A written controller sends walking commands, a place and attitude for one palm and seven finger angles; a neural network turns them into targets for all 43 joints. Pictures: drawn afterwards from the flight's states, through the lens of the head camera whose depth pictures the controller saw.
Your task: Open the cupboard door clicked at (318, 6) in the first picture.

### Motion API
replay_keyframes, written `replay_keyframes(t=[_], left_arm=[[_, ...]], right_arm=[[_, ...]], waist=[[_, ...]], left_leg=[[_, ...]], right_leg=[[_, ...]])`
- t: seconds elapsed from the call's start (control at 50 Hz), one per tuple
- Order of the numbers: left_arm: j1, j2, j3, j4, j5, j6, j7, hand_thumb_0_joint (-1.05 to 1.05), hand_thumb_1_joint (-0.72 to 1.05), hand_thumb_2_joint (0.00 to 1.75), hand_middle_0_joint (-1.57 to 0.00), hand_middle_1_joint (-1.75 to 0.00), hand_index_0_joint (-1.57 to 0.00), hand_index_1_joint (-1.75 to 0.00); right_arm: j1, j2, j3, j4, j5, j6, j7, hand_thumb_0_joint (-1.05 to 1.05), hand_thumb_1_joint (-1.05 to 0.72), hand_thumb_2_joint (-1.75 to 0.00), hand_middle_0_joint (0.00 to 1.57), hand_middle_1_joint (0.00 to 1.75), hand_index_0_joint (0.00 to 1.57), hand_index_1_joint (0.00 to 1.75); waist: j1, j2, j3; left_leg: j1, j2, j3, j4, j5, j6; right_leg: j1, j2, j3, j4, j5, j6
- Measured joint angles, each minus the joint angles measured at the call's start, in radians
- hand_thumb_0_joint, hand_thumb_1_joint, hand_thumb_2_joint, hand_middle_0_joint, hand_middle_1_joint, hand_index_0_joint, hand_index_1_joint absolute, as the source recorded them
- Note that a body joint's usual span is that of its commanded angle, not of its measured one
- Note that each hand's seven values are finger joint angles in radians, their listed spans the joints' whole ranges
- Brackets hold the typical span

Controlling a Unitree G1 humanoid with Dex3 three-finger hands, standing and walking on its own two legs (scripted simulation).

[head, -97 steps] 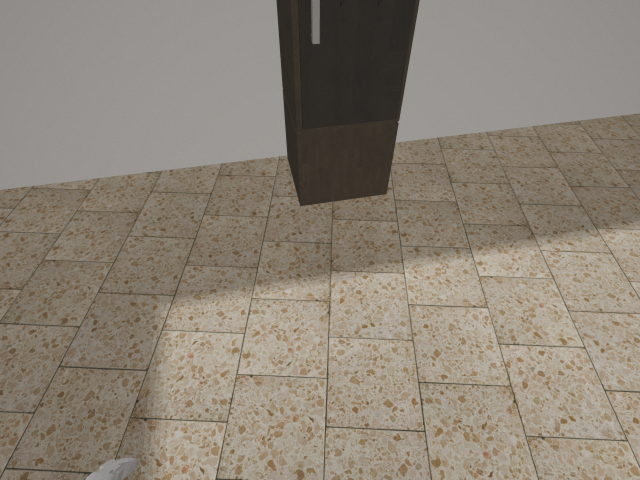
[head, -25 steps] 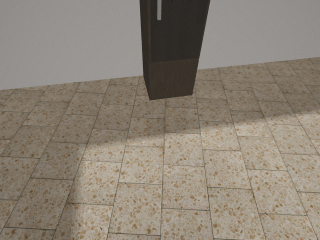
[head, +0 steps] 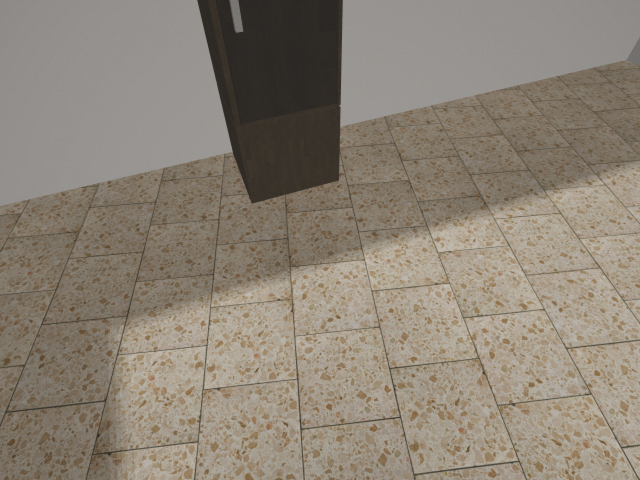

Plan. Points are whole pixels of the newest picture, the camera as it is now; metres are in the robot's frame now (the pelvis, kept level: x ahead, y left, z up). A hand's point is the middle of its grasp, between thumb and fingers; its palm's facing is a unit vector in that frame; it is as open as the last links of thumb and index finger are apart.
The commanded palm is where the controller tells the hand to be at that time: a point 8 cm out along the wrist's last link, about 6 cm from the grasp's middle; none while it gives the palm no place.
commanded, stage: walk to a spot facing it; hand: left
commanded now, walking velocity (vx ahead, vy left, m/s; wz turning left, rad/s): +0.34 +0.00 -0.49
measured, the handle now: (233, 5) +1.29 +0.36 +0.07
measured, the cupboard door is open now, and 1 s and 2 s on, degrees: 0 0 0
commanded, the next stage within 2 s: turn to face it in 1.50 s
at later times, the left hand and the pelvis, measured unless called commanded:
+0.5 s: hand (178, 440) +0.20 +0.25 -0.18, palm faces -0.15 -0.98 -0.17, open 7.4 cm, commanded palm none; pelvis +0.21 +0.06 +0.00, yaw -15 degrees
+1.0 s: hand (303, 247) +0.58 +0.09 -0.15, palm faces -0.55 -0.83 -0.12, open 7.4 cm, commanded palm none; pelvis +0.39 +0.01 +0.01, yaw -30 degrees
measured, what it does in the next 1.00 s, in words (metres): walks ahead, turning right: left foot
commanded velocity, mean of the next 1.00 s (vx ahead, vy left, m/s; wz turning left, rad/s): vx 0.34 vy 0.00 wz -0.48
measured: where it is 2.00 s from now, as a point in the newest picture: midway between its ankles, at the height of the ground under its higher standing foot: (387, 344)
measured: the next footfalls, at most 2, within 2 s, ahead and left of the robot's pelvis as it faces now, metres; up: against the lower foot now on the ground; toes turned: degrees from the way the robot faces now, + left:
left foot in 0.42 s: +0.33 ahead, +0.13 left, +0.00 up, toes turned -5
right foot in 1.06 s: +0.50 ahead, -0.15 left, +0.00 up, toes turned -40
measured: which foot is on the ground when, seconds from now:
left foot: up 0.00-0.40, down 0.42-1.00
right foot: down 0.00-0.42, up 0.44-1.00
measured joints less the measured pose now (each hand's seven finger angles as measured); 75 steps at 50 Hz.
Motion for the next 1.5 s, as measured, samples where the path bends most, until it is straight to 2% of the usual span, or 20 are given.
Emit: replay_keyframes(t=[0.06,0.12,0.26,0.38,0.42,0.48,0.52,0.56,0.62,0.74,0.88,1.0,1.06,1.08,1.12,1.18,1.24,1.32,1.4,1.5], left_arm=[[0.035,-0.023,0.000,-0.002,-0.005,-0.022,0.019,0.00,0.91,0.90,-0.20,-0.30,-0.20,-0.30],[0.077,-0.048,-0.006,0.016,-0.001,-0.027,0.025,0.00,0.91,0.90,-0.20,-0.30,-0.20,-0.30],[0.122,-0.080,-0.011,0.054,0.003,-0.037,0.030,0.00,0.91,0.90,-0.20,-0.30,-0.20,-0.30],[0.118,-0.058,0.002,0.050,0.008,-0.037,0.043,0.00,0.90,0.90,-0.20,-0.30,-0.20,-0.30],[0.126,-0.046,0.011,0.049,0.005,-0.034,0.044,0.00,0.90,0.90,-0.20,-0.30,-0.20,-0.30],[0.084,-0.018,0.029,0.059,-0.007,-0.011,0.037,0.00,0.91,0.90,-0.20,-0.30,-0.20,-0.30],[0.046,0.001,0.039,0.054,-0.004,-0.001,0.033,0.00,0.91,0.90,-0.20,-0.30,-0.20,-0.30],[0.002,0.020,0.050,0.035,0.003,0.008,0.023,0.01,0.91,0.90,-0.20,-0.30,-0.20,-0.30],[-0.054,0.034,0.063,-0.009,0.009,0.018,0.015,0.01,0.91,0.90,-0.19,-0.30,-0.20,-0.30],[-0.128,0.028,0.071,-0.057,0.016,0.041,0.003,0.00,0.91,0.90,-0.19,-0.30,-0.19,-0.30],[-0.184,-0.011,0.048,-0.047,0.014,0.062,-0.010,0.00,0.91,0.90,-0.19,-0.30,-0.19,-0.30],[-0.243,-0.052,0.025,-0.057,0.009,0.051,-0.015,0.00,0.91,0.90,-0.19,-0.30,-0.20,-0.30],[-0.245,-0.057,0.018,-0.072,0.011,0.016,-0.015,0.00,0.91,0.90,-0.19,-0.30,-0.20,-0.30],[-0.237,-0.052,0.018,-0.078,0.011,-0.001,-0.012,0.00,0.91,0.90,-0.19,-0.30,-0.20,-0.30],[-0.222,-0.049,0.021,-0.075,-0.004,-0.020,0.001,0.00,0.91,0.90,-0.20,-0.30,-0.20,-0.30],[-0.177,-0.043,0.026,-0.049,-0.019,-0.019,0.020,0.00,0.91,0.90,-0.20,-0.30,-0.20,-0.30],[-0.128,-0.022,0.037,-0.025,-0.011,-0.027,0.038,-0.02,0.94,0.90,-0.20,-0.30,-0.20,-0.30],[-0.070,-0.013,0.032,0.006,-0.003,-0.032,0.036,-0.01,0.93,0.90,-0.20,-0.30,-0.20,-0.30],[-0.022,-0.018,0.025,0.019,-0.003,-0.043,0.034,-0.01,0.92,0.90,-0.20,-0.30,-0.20,-0.30],[0.032,-0.035,0.013,0.034,0.000,-0.043,0.036,0.00,0.91,0.90,-0.20,-0.30,-0.20,-0.30]], right_arm=[[-0.009,0.007,-0.004,0.012,-0.001,0.008,0.005,0.00,-0.90,-0.90,0.20,0.30,0.20,0.30],[-0.047,0.012,-0.013,-0.017,-0.005,-0.001,0.009,0.01,-0.90,-0.90,0.20,0.30,0.20,0.30],[-0.141,0.037,-0.024,-0.102,-0.001,-0.015,0.020,0.00,-0.90,-0.90,0.20,0.29,0.20,0.30],[-0.186,0.065,-0.013,-0.129,0.003,-0.028,0.027,0.00,-0.90,-0.90,0.20,0.29,0.20,0.30],[-0.189,0.073,-0.003,-0.141,0.002,-0.049,0.023,0.00,-0.90,-0.90,0.20,0.30,0.20,0.30],[-0.188,0.096,0.008,-0.146,-0.006,-0.077,0.012,0.00,-0.90,-0.90,0.20,0.30,0.20,0.30],[-0.158,0.107,0.012,-0.139,-0.007,-0.082,0.005,0.00,-0.90,-0.90,0.20,0.30,0.20,0.30],[-0.112,0.113,0.011,-0.122,-0.006,-0.086,-0.005,0.00,-0.90,-0.90,0.20,0.30,0.20,0.30],[-0.040,0.099,-0.014,-0.089,0.004,-0.094,-0.027,-0.02,-0.93,-0.90,0.20,0.30,0.20,0.30],[0.085,0.069,-0.019,-0.023,0.005,-0.088,-0.032,-0.01,-0.93,-0.90,0.20,0.29,0.20,0.30],[0.190,0.099,-0.001,0.019,-0.002,-0.087,-0.031,0.00,-0.91,-0.90,0.20,0.29,0.20,0.30],[0.239,0.133,0.009,0.044,-0.010,-0.073,-0.024,0.00,-0.91,-0.90,0.20,0.29,0.20,0.30],[0.262,0.147,0.011,0.057,-0.004,-0.058,-0.015,0.00,-0.90,-0.90,0.20,0.30,0.20,0.30],[0.267,0.153,0.012,0.057,0.002,-0.049,-0.010,0.00,-0.90,-0.90,0.20,0.30,0.20,0.30],[0.222,0.149,0.007,0.056,0.012,-0.028,-0.006,0.00,-0.90,-0.90,0.20,0.30,0.20,0.30],[0.127,0.130,-0.009,0.017,0.008,-0.019,-0.008,0.01,-0.90,-0.90,0.20,0.30,0.20,0.30],[0.030,0.105,-0.020,-0.043,-0.003,-0.022,-0.010,0.00,-0.90,-0.90,0.20,0.30,0.20,0.30],[-0.069,0.072,-0.031,-0.106,-0.010,-0.030,-0.005,0.00,-0.91,-0.90,0.20,0.29,0.20,0.30],[-0.123,0.053,-0.030,-0.123,-0.012,-0.030,0.007,0.00,-0.91,-0.90,0.20,0.29,0.19,0.30],[-0.163,0.053,-0.019,-0.117,-0.007,-0.025,0.016,0.00,-0.91,-0.90,0.20,0.29,0.19,0.30]], waist=[[0.019,-0.009,-0.002],[0.018,-0.021,-0.008],[0.010,-0.022,-0.017],[0.041,-0.037,-0.014],[0.043,-0.048,-0.018],[0.029,-0.082,0.005],[0.020,-0.088,0.009],[0.008,-0.089,0.008],[-0.001,-0.089,-0.005],[-0.019,-0.088,-0.027],[-0.062,-0.070,-0.002],[-0.100,-0.042,0.042],[-0.092,-0.039,0.048],[-0.078,-0.050,0.042],[-0.064,-0.051,0.053],[-0.063,-0.040,0.046],[-0.056,-0.027,0.016],[-0.045,-0.008,-0.018],[-0.014,-0.003,-0.034],[0.032,-0.016,-0.028]], left_leg=[[-0.136,-0.015,-0.030,0.226,0.063,0.006],[-0.243,-0.013,-0.027,0.262,0.151,-0.008],[-0.377,0.006,-0.044,0.130,0.305,-0.032],[-0.296,-0.020,-0.022,-0.145,0.300,-0.008],[-0.207,-0.039,-0.008,-0.267,0.316,0.008],[-0.179,-0.043,0.042,-0.188,0.242,0.063],[-0.119,-0.035,0.074,-0.213,0.217,0.080],[-0.052,-0.037,0.096,-0.278,0.224,0.080],[0.031,-0.048,0.131,-0.374,0.234,0.084],[0.154,-0.076,0.204,-0.490,0.216,0.089],[0.277,-0.074,0.272,-0.540,0.150,0.064],[0.355,-0.035,0.329,-0.508,0.055,0.013],[0.333,0.025,0.344,-0.313,-0.014,-0.012],[0.280,0.050,0.320,-0.158,0.007,-0.009],[0.123,0.055,0.158,0.211,-0.007,-0.008],[-0.080,0.048,0.009,0.441,0.097,-0.003],[-0.225,0.065,-0.041,0.393,0.171,-0.009],[-0.325,0.074,-0.057,0.238,0.257,-0.024],[-0.331,0.062,-0.049,0.077,0.299,-0.032],[-0.246,0.017,-0.018,-0.140,0.272,-0.024]], right_leg=[[0.062,0.023,0.019,-0.072,-0.027,-0.019],[0.126,0.034,0.060,-0.177,0.011,-0.016],[0.239,0.040,0.139,-0.318,0.024,0.002],[0.316,0.023,0.184,-0.312,-0.063,0.040],[0.308,0.015,0.208,-0.222,-0.135,0.052],[0.131,0.010,0.189,0.240,-0.193,0.027],[0.002,0.002,0.140,0.485,-0.132,0.021],[-0.103,-0.022,0.092,0.585,-0.046,0.024],[-0.228,-0.053,0.066,0.603,0.058,0.037],[-0.373,-0.097,0.069,0.553,0.205,0.064],[-0.350,-0.109,0.004,0.313,0.216,0.062],[-0.254,-0.059,-0.075,0.072,0.114,0.007],[-0.147,-0.013,-0.109,-0.045,0.096,-0.042],[-0.134,-0.012,-0.108,-0.056,0.174,-0.066],[-0.128,0.008,-0.094,0.012,0.123,-0.086],[-0.049,0.040,-0.073,-0.045,0.071,-0.076],[0.013,0.057,-0.041,-0.139,0.098,-0.068],[0.072,0.061,-0.003,-0.220,0.104,-0.059],[0.127,0.061,0.019,-0.263,0.085,-0.043],[0.189,0.054,0.041,-0.269,0.028,-0.014]])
